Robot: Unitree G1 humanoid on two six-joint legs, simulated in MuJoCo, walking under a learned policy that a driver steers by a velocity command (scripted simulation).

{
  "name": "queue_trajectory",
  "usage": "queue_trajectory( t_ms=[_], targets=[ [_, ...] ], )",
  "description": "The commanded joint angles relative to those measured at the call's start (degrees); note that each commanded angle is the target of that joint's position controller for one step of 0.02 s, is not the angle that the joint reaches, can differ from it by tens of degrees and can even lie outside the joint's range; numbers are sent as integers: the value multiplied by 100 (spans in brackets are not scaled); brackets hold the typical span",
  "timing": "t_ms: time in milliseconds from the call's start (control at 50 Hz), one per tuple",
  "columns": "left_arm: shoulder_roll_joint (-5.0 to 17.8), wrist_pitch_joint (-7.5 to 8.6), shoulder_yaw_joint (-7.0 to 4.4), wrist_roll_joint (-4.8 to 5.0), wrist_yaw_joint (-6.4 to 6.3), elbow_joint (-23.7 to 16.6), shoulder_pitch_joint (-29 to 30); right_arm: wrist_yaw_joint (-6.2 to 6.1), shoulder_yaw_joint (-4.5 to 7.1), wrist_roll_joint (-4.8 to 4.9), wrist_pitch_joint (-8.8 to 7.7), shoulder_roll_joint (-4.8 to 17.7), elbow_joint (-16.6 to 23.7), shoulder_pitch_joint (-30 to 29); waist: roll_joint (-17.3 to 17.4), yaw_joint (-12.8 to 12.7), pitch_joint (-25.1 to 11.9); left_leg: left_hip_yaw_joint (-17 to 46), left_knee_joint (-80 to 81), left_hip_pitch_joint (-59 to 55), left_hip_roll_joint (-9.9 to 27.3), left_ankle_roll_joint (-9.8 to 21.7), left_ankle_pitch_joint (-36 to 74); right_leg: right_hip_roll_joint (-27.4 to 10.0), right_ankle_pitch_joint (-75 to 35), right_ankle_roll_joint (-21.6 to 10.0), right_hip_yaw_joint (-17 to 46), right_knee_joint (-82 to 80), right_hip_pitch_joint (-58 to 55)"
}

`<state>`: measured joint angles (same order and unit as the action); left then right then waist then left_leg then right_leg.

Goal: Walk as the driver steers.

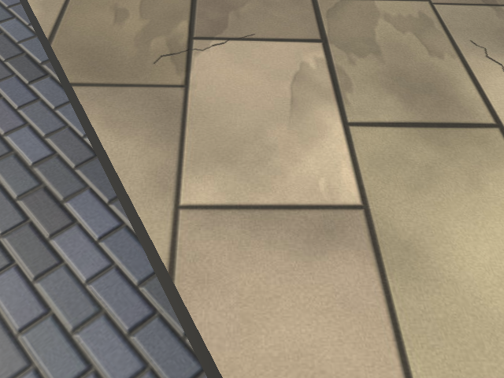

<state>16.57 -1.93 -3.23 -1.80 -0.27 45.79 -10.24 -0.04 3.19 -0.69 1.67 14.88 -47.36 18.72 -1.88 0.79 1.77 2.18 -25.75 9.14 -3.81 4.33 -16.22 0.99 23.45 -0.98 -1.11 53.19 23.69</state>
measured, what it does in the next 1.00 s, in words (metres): walks ahead: right foot, then left foot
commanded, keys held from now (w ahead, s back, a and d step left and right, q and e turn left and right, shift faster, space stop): w+q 0.24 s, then q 0.08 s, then no key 0.08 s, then e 0.60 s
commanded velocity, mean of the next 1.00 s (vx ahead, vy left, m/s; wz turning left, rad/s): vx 0.17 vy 0.00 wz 0.07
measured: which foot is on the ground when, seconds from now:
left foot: down 0.00-0.34, up 0.36-0.70, down 0.72-1.00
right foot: up 0.00-0.30, down 0.32-0.72, up 0.74-1.00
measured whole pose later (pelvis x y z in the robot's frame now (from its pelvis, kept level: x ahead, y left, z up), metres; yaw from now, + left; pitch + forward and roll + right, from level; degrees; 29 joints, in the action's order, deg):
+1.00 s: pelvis +0.19 -0.03 +0.00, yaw +0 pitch +0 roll +0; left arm 16.8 -4.7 -4.0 -0.7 1.7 45.7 -11.6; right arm -2.2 1.6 -1.6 0.5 14.4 -45.4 9.9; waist -1.2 -0.2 4.6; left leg -7.4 -25.0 12.0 1.6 1.7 -12.5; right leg 0.5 25.3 1.4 -0.8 51.0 23.1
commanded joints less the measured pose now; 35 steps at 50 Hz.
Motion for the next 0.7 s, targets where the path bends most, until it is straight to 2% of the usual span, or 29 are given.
queue_trajectory(
  t_ms=[20, 60, 140, 220, 240, 260, 280, 300, 320, 340, 360, 380, 400, 420, 440, 460, 500, 520, 560, 600, 640, 680, 700],
  targets=[
    [483, 208, -103, -73, 149, -425, 468, -28, 199, 11, -149, 815, 291, 28, 682, 61, 285, 2063, 1780, -618, 1327, 972, -937, -200, -652, 195, 233, 165, 1408],
    [405, 242, -78, -61, 170, -444, 556, 10, 248, 23, -252, 912, 198, 271, 562, 135, 180, 1955, 1698, -794, 1272, 991, -540, -196, -842, 298, 202, -127, 1453],
    [423, 276, -53, -9, 170, -592, 952, 26, 302, -1, -326, 1008, 129, 538, 795, 341, 256, 2037, 1645, -639, 1231, 1022, -562, -202, -1046, 445, 200, -899, 1374],
    [449, 360, -21, 37, 184, -776, 1203, 50, 361, -45, -370, 1148, 173, 552, 873, 408, 285, 2230, 1336, -247, 1206, 975, -442, -122, -936, 404, 209, -1600, 821],
    [480, 388, -23, 56, 177, -798, 1128, 57, 375, -55, -385, 1177, 219, 461, 908, 343, 260, 2309, 1241, -69, 1197, 916, -372, -88, -898, 360, 220, -1767, 497],
    [506, 423, -32, 84, 144, -775, 892, 54, 380, -61, -393, 1186, 272, 296, 931, 174, 257, 2326, 1041, 199, 1131, 787, 174, -12, -900, 311, 229, -1996, -24],
    [531, 466, -48, 103, 89, -703, 526, 43, 389, -52, -394, 1204, 317, 124, 906, -52, 187, 2300, 703, 469, 1030, 628, 870, 99, -962, 264, 192, -2286, -674],
    [565, 529, -70, 83, 8, -590, 74, 27, 385, -15, -396, 1173, 340, 6, 735, -321, 44, 2172, 185, 728, 784, 419, 1193, 169, -1242, 210, 149, -2740, -1424],
    [850, 608, -150, 12, -85, -519, -425, 25, 336, 44, -430, 969, 380, 2, 341, -534, -323, 1817, -731, 1086, 376, 172, 1122, -304, -1165, 84, 551, -3016, -2326],
    [1467, 629, -262, -138, -174, -543, -1128, 11, 182, 164, -455, 412, 626, 39, -937, -740, -1100, 887, -2507, 1892, -263, -117, -173, -1961, -307, -338, 2398, -3549, -3423],
    [1728, 531, -314, -41, -178, -448, -1041, -19, 200, 43, -385, 560, 698, 359, -1628, -367, -1107, 461, -3345, 2543, -578, -170, -1910, -2676, -1097, -889, 4153, -3996, -3094],
    [1197, 496, -200, 26, -124, -522, -725, -60, 235, -57, -281, 768, 430, 615, -698, -109, -640, 641, -3846, 2484, -86, -112, -1678, -2543, -1411, -1027, 3624, -3732, -2584],
    [714, 503, -78, 79, -84, -572, -455, -9, 239, -75, -243, 767, 310, 440, -141, -82, -289, 548, -3883, 2354, 39, -124, -1340, -2172, -2037, -984, 2743, -3638, -2148],
    [465, 513, 12, 71, -65, -562, -296, 38, 213, -71, -229, 637, 299, 318, -167, -26, -173, 508, -3666, 2165, 134, -162, -1062, -1824, -2814, -888, 2046, -3692, -1894],
    [365, 555, 64, 67, -66, -481, -340, 76, 190, -122, -208, 551, 318, 203, -448, -22, -187, 458, -3535, 2019, 142, -211, -863, -1599, -3667, -873, 1629, -3694, -1803],
    [361, 600, 78, 60, -42, -391, -372, 102, 155, -138, -179, 473, 250, 260, -599, 10, -270, 397, -3502, 1774, 55, -272, -722, -1415, -4618, -896, 1275, -3616, -1706],
    [363, 670, 101, 83, 6, -232, -378, 123, 99, -103, -141, 406, 226, 225, -620, 166, -468, 194, -3008, 1473, 83, -360, -486, -1270, -5709, -953, 950, -3469, -1690],
    [355, 669, 116, 101, 15, -187, -330, 116, 55, -105, -123, 368, 231, 88, -606, 184, -476, 18, -2585, 1378, 152, -426, -409, -1208, -5903, -989, 883, -3442, -1662],
    [455, 612, 101, 112, 25, -99, -379, 72, -45, -93, -93, 251, 271, -310, -672, 60, -499, -171, -1763, 1078, 154, -496, -261, -1074, -5914, -1002, 857, -3333, -1613],
    [695, 501, 7, 114, 24, -6, -588, 4, -68, -35, -65, 332, 313, -555, -785, -80, -536, -267, -1422, 925, 61, -489, -119, -1074, -5638, -1028, 1059, -3205, -1638],
    [795, 382, -55, 131, 12, 30, -676, -69, -71, 4, -69, 420, 360, -715, -707, -120, -497, -279, -1112, 811, 43, -421, -104, -1139, -5005, -1037, 1384, -3108, -1588],
    [819, 263, -93, 178, -15, 9, -530, -142, -81, -7, -107, 402, 354, -664, -535, 41, -375, -274, -299, 328, 52, -312, 265, -1054, -4035, -886, 1622, -2882, -1244],
    [769, 225, -93, 213, -30, -30, -449, -184, -62, -53, -153, 471, 335, -547, -382, 139, -351, -60, 238, -202, 240, -249, 724, -925, -3294, -680, 1714, -2714, -841]
  ],
)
